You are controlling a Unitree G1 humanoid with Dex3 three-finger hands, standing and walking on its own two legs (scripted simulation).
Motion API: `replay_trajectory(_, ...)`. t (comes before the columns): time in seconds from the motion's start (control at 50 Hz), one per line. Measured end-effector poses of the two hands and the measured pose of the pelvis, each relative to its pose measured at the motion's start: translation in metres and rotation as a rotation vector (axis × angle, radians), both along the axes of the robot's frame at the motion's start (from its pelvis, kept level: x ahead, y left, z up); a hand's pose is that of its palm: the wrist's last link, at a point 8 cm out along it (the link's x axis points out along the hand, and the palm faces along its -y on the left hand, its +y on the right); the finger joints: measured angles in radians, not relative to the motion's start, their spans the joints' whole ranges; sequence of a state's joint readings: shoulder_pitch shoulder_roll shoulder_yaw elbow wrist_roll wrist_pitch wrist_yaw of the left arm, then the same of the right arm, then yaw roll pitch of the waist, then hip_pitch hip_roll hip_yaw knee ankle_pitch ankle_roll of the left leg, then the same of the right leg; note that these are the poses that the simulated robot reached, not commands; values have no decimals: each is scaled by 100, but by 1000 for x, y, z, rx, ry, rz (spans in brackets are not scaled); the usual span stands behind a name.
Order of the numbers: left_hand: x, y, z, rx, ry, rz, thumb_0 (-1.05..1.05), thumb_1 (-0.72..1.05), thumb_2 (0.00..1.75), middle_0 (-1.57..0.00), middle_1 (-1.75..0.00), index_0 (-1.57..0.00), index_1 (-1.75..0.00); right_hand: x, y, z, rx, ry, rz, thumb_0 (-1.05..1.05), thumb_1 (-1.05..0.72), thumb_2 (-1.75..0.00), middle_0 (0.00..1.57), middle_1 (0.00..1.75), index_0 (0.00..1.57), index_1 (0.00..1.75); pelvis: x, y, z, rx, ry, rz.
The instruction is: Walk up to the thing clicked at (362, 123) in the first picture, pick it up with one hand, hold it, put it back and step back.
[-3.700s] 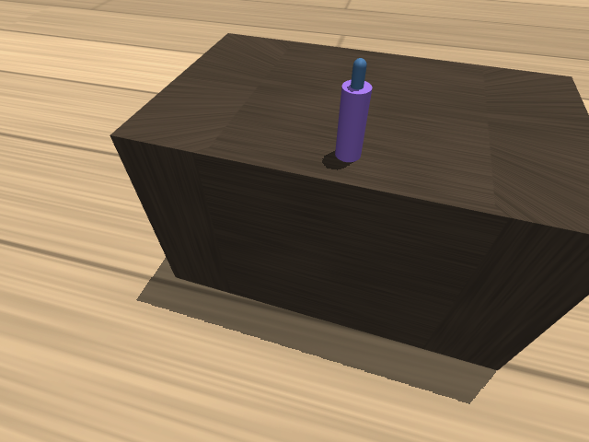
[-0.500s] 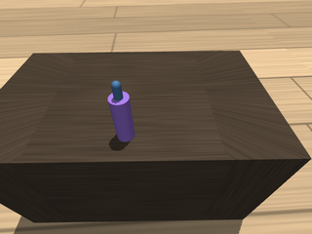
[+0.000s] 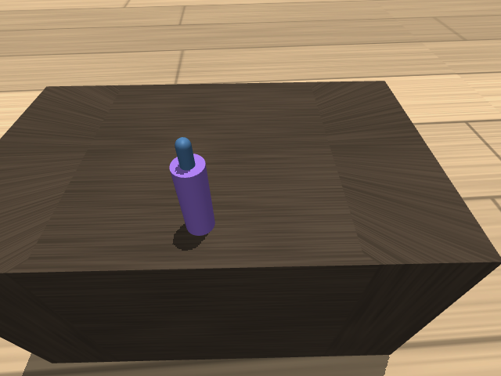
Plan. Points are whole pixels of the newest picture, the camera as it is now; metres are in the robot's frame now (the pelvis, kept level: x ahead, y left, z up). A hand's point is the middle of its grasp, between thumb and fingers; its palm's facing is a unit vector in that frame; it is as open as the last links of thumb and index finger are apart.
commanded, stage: walk up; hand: left
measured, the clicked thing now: (192, 187) +0.46 +0.14 +0.04
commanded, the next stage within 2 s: stand in 0.08 s
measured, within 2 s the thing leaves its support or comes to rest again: neither
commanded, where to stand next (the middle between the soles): +0.04 +0.00 m, yaw +0 degrees
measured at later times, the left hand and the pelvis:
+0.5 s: hand out of the picture +0.08 +0.25 -0.16, palm faces -0.01 -0.94 -0.34, open 7.4 cm; pelvis +0.00 +0.00 +0.00, yaw +0 degrees
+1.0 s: hand out of the picture +0.07 +0.25 -0.16, palm faces -0.03 -0.94 -0.35, open 7.4 cm; pelvis +0.00 -0.01 +0.00, yaw +0 degrees
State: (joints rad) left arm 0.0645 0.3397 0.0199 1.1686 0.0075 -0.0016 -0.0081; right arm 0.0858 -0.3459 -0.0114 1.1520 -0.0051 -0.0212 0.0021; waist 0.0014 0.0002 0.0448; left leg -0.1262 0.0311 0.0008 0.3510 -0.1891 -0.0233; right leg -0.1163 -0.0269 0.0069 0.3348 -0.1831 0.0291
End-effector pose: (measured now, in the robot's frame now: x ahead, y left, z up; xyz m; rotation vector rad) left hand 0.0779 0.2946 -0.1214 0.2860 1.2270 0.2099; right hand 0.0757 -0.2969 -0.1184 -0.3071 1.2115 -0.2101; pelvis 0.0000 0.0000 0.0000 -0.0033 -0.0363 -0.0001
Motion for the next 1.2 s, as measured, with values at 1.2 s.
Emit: replay_trajectory(1.2,-7,-3,3,20,1,-33,0,91,89,-20,-30,-20,-30,-8,-9,1,-2,17,3,0,-90,-90,21,30,20,30,-1,-6,1,4,-3,-5)
